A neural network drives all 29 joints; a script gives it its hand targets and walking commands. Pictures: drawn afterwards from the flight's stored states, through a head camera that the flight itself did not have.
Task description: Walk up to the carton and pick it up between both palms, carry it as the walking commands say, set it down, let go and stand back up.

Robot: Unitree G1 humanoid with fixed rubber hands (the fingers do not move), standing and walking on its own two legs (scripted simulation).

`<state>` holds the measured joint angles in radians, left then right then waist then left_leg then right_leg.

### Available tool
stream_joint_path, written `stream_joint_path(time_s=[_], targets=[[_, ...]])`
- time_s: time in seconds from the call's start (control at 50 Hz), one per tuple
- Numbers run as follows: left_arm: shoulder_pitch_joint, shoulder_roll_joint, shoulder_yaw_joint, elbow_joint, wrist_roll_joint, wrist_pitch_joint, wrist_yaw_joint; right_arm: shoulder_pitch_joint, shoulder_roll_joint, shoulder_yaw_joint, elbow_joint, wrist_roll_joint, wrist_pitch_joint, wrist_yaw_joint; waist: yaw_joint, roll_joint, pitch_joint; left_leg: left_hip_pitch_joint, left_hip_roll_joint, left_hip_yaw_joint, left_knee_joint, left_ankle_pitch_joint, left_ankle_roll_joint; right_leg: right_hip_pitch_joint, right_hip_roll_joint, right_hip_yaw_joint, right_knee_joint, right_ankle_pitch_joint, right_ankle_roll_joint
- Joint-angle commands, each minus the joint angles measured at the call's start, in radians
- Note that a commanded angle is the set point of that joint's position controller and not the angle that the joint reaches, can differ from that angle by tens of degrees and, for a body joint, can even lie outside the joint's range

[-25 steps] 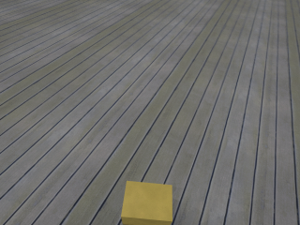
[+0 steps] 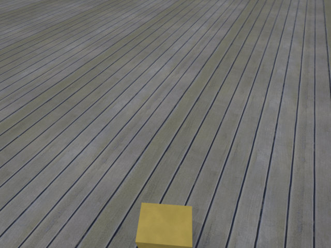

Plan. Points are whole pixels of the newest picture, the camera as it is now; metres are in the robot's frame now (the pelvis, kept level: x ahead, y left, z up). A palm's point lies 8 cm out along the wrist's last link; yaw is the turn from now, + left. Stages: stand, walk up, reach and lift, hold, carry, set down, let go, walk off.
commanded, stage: walk up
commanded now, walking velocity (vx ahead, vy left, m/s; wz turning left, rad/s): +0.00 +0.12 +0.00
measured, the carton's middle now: (165, 229) +0.38 +0.04 -0.68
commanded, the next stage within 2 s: stand in 1.06 s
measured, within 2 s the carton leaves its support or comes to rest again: neither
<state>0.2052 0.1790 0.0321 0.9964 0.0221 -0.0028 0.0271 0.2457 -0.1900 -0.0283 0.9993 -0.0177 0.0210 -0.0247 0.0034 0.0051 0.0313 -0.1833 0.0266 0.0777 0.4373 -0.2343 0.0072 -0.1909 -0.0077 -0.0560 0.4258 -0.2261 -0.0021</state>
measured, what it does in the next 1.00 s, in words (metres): steps on the spot: right foot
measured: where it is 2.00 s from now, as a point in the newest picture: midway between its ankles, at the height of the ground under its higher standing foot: outside the picture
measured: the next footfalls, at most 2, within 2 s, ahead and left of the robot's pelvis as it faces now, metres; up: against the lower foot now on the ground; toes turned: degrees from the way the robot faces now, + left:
right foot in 0.62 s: +0.00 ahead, -0.09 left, +0.00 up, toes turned +3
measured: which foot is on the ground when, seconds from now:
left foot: down 0.00-1.00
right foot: down 0.00-0.18, up 0.20-0.60, down 0.62-1.00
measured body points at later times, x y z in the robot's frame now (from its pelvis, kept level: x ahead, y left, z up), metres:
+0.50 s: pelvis -0.01 +0.06 +0.00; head +0.01 +0.09 +0.45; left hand +0.00 +0.28 -0.17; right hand -0.01 -0.15 -0.15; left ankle -0.01 +0.12 -0.74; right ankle -0.05 -0.09 -0.71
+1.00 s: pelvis -0.02 +0.03 +0.00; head -0.01 +0.02 +0.45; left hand -0.04 +0.23 -0.16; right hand -0.05 -0.19 -0.16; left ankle -0.01 +0.12 -0.74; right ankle -0.04 -0.08 -0.74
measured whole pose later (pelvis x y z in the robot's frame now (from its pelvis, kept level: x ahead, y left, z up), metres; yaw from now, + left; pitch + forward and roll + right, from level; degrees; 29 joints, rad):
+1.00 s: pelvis -0.02 +0.03 +0.00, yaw +0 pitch -3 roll +0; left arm 0.29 0.10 0.00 1.18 0.01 -0.01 0.05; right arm 0.29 -0.12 -0.02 1.20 -0.01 0.00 -0.04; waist -0.01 0.01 0.05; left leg -0.13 0.01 0.12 0.36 -0.18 0.03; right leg -0.08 0.00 -0.06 0.36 -0.24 -0.02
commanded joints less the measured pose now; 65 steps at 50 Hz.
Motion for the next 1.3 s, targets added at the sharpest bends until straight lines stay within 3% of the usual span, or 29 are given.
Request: stream_joint_path(time_s=[0.0,0.04,0.08,0.1,0.14,0.16,0.18,0.2,0.22,0.24,0.26,0.32,0.5,0.54,0.58,0.6,0.62,0.64,0.66,1.08,1.24,1.26,1.28], targets=[[0.033,0.148,0.035,-0.021,0.005,-0.003,0.024,0.036,-0.159,-0.046,-0.011,0.002,0.003,0.004,0.014,0.148,-0.008,-0.035,0.084,-0.072,-0.061,0.148,0.004,0.022,-0.157,0.119,-0.058,0.104,-0.013],[0.112,0.225,0.06,0.011,0.005,0.001,0.037,0.036,-0.111,-0.041,-0.026,-0.001,0.02,0.008,0.022,-0.01,-0.016,-0.133,0.036,-0.024,0.07,0.045,-0.036,0.045,-0.288,0.263,-0.095,0.177,-0.078],[0.114,0.223,0.066,0.009,0.009,0.005,0.039,0.06,-0.083,-0.032,-0.018,-0.003,0.021,0.011,0.025,-0.167,-0.007,-0.161,0.028,-0.018,0.205,-0.094,-0.041,-0.001,-0.37,0.318,-0.124,0.184,-0.152],[0.085,0.209,0.064,0.002,0.013,0.009,0.038,0.072,-0.08,-0.029,-0.018,-0.004,0.019,0.014,0.013,-0.186,-0.004,-0.138,0.03,-0.029,0.233,-0.133,-0.035,-0.051,-0.374,0.307,-0.125,0.18,-0.164],[0.011,0.171,0.053,-0.006,0.013,0.017,0.027,0.112,-0.065,-0.023,-0.005,-0.004,0.01,0.015,-0.038,-0.158,0.014,0.003,0.032,-0.029,0.048,-0.076,-0.022,-0.162,-0.276,0.198,-0.096,0.101,-0.094],[0.045,0.084,0.03,0.015,0.005,0.018,0.01,0.109,-0.054,-0.01,0.0,-0.01,-0.008,0.01,-0.043,-0.074,0.008,0.094,0.094,-0.093,-0.125,0.009,-0.016,-0.191,-0.147,0.082,-0.026,-0.005,-0.035],[0.077,0.033,0.013,0.025,-0.002,0.024,0.009,0.098,-0.16,-0.035,-0.016,-0.015,-0.027,0.005,-0.043,0.141,-0.005,0.078,0.294,-0.348,-0.264,0.026,0.001,-0.216,-0.024,-0.012,0.109,-0.164,0.027],[0.077,0.059,0.019,0.033,0.005,0.037,0.009,0.101,-0.191,-0.038,-0.004,-0.01,-0.027,0.004,-0.039,0.153,0.01,0.032,0.351,-0.394,-0.28,0.076,0.047,-0.192,-0.038,0.044,0.202,-0.276,0.037],[0.076,0.058,0.02,0.043,0.002,0.044,0.004,0.086,-0.149,-0.023,0.004,-0.01,-0.029,0.001,-0.02,0.119,0.032,0.006,0.315,-0.323,-0.256,0.11,0.072,-0.163,-0.047,0.097,0.248,-0.261,0.026],[0.081,0.048,0.019,0.057,-0.005,0.045,0.001,0.071,-0.107,-0.012,0.008,-0.009,-0.031,-0.006,-0.003,0.092,0.048,0.003,0.274,-0.262,-0.244,0.121,0.08,-0.147,-0.049,0.114,0.261,-0.233,0.016],[0.096,0.041,0.017,0.072,-0.007,0.044,0.0,0.057,-0.087,-0.006,0.009,-0.007,-0.033,-0.009,0.008,0.1,0.047,0.025,0.246,-0.222,-0.238,0.143,0.07,-0.148,-0.042,0.113,0.268,-0.204,0.009],[0.125,0.049,0.018,0.107,-0.005,0.047,0.003,0.063,-0.077,-0.002,0.015,-0.001,-0.043,-0.012,0.011,0.105,0.021,0.062,0.221,-0.162,-0.205,0.284,0.064,-0.133,-0.034,0.097,0.316,-0.168,0.011],[0.086,0.001,-0.002,0.123,-0.008,0.047,0.022,0.106,-0.046,-0.007,0.084,-0.006,-0.036,-0.022,-0.016,0.113,0.015,0.09,0.233,-0.191,-0.165,0.336,0.137,-0.107,-0.036,0.061,0.197,-0.203,0.023],[0.098,-0.014,-0.011,0.135,-0.01,0.039,0.026,0.1,-0.042,-0.009,0.099,-0.001,-0.032,-0.022,-0.007,0.1,0.013,0.08,0.225,-0.183,-0.153,0.327,0.13,-0.056,-0.03,0.042,0.088,-0.135,0.019],[0.116,-0.018,-0.017,0.142,-0.005,0.023,0.032,0.104,-0.024,-0.006,0.112,0.01,-0.03,-0.02,0.0,0.081,0.009,0.027,0.195,-0.164,-0.144,0.28,0.092,0.05,-0.059,0.033,-0.051,0.008,0.013],[0.115,-0.004,-0.019,0.137,-0.001,0.013,0.034,0.108,-0.001,0.001,0.117,0.015,-0.032,-0.017,-0.004,0.053,0.011,-0.014,0.17,-0.152,-0.14,0.235,0.066,0.096,-0.108,0.073,-0.093,0.058,0.003],[0.091,0.019,-0.019,0.134,-0.005,0.007,0.032,0.109,0.02,0.004,0.122,0.015,-0.032,-0.013,-0.023,-0.011,0.035,-0.032,0.111,-0.109,-0.152,0.132,0.05,0.087,-0.134,0.12,-0.107,0.084,-0.009],[0.091,0.019,-0.014,0.143,-0.013,0.007,0.027,0.093,0.018,0.0,0.13,0.012,-0.029,-0.014,-0.02,-0.061,0.049,0.014,0.077,-0.076,-0.153,0.086,0.039,0.036,-0.132,0.134,-0.114,0.086,-0.02],[0.089,0.013,-0.014,0.145,-0.012,0.004,0.026,0.1,0.008,-0.002,0.139,0.011,-0.028,-0.016,-0.021,-0.074,0.056,0.036,0.08,-0.076,-0.147,0.094,0.035,0.028,-0.133,0.13,-0.125,0.086,-0.025],[0.161,-0.009,-0.022,0.181,-0.014,-0.009,0.027,0.124,0.017,0.004,0.202,-0.002,-0.029,-0.017,-0.015,-0.015,0.086,0.036,0.095,-0.052,-0.12,0.098,0.017,0.013,-0.129,0.127,-0.171,0.033,-0.035],[0.178,-0.016,-0.019,0.183,-0.014,-0.01,0.027,0.13,0.017,0.006,0.197,-0.002,-0.036,-0.02,-0.014,-0.013,0.077,0.036,0.107,-0.062,-0.131,0.122,0.021,0.028,-0.119,0.111,-0.152,0.078,-0.031],[-0.173,0.115,-0.13,-0.168,-0.173,0.046,0.012,-0.221,-0.11,0.121,-0.154,0.159,-0.017,-0.005,0.084,-0.096,-0.17,-0.279,-0.056,-0.032,0.124,-0.189,0.099,-0.295,-0.035,0.115,0.046,-0.304,-0.078],[-0.524,0.133,-0.114,-0.519,-0.146,0.127,0.029,-0.572,-0.05,0.067,-0.473,0.184,0.08,-0.023,0.029,-0.073,-0.23,-0.254,-0.016,-0.08,0.189,-0.263,0.1,-0.405,-0.064,0.106,0.136,-0.32,-0.092]])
